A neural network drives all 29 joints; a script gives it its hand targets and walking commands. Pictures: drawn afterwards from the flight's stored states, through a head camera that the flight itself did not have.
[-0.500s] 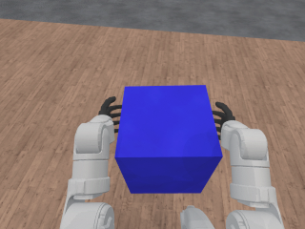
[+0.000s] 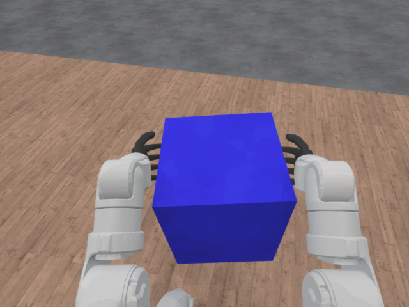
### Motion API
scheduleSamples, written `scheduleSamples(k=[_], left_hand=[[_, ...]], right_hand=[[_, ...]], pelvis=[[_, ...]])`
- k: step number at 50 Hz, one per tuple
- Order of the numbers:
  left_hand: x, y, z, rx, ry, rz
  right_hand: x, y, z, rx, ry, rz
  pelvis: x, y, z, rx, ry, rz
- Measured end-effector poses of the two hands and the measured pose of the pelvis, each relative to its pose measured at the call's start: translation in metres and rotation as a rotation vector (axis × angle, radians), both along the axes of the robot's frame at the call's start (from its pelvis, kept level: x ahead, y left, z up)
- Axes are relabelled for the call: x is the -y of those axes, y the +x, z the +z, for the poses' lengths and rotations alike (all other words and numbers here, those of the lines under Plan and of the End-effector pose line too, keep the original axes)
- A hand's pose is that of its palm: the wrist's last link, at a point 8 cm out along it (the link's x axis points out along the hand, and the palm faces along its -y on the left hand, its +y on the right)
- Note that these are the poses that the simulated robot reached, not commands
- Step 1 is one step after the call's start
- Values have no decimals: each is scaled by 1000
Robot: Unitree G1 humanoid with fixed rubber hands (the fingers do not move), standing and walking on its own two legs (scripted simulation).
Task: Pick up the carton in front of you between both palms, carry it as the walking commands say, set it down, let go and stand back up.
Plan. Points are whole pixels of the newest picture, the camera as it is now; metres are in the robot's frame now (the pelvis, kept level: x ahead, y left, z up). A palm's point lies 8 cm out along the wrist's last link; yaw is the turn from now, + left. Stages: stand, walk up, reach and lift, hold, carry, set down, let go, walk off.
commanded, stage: carry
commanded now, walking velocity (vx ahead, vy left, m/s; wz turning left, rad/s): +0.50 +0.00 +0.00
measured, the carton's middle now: (221, 192) +0.35 +0.02 +0.02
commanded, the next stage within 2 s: none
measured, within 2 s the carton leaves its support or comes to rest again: neither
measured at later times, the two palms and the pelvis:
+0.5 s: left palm (172, 83) +0.69 +0.17 +0.05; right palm (278, 91) +0.66 -0.13 +0.05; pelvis +0.32 +0.04 -0.03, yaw -2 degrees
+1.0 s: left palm (191, 35) +0.98 +0.15 +0.05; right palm (274, 35) +0.99 -0.15 +0.04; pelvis +0.64 -0.01 -0.06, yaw +0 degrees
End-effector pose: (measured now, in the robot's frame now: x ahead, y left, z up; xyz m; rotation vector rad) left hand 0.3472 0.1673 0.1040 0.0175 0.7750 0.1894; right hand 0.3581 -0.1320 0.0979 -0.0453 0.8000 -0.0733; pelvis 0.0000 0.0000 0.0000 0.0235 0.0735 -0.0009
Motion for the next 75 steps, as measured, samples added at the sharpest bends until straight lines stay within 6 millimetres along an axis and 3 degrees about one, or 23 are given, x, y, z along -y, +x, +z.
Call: scheduleSamples(k=[6,11,14,18,22,27,36,40,44,49,53,59,64,70,75], left_hand=[[2,77,13,57,-2,-5],[-1,151,17,93,-4,-21],[-8,198,6,95,-7,-29],[-13,263,-24,74,-27,-69],[-6,306,-50,-17,-23,-115],[2,362,-54,-28,-30,-134],[12,476,-30,98,-47,-93],[24,537,-23,146,-35,-87],[30,593,-30,150,14,-66],[23,630,-55,11,14,-23],[20,667,-57,-7,7,0],[20,742,-43,57,1,1],[16,814,-39,91,-2,-14],[2,910,-72,86,-17,-55],[9,965,-105,-20,-18,-111]], right_hand=[[2,72,9,56,22,-24],[-1,140,11,92,31,-48],[-8,186,3,94,19,-51],[-13,241,-17,76,-32,-70],[-6,272,-43,-17,-42,-102],[1,319,-47,-27,-32,-132],[11,443,-20,99,-21,-129],[23,507,-17,146,-15,-114],[30,574,-33,151,5,-70],[23,624,-56,13,-3,-18],[20,667,-58,-5,1,-3],[20,739,-47,57,24,-26],[15,805,-44,91,29,-48],[2,892,-66,88,-24,-63],[8,932,-98,-18,-46,-98]], pelvis=[[-3,69,4,-13,6,-12],[-13,141,-4,-20,-6,-24],[-21,191,-19,-12,-20,-30],[-28,253,-42,7,-18,-37],[-36,294,-38,5,-29,-32],[-41,345,-29,-9,-42,-32],[-26,457,-30,-25,-35,-15],[-12,521,-48,-15,-15,-6],[-1,579,-75,3,-16,-1],[12,627,-65,5,-7,-6],[17,666,-57,-2,3,-3],[14,735,-52,-16,7,-13],[4,805,-60,-22,-8,-24],[-10,903,-95,5,-28,-37],[-20,954,-94,5,-32,-31]])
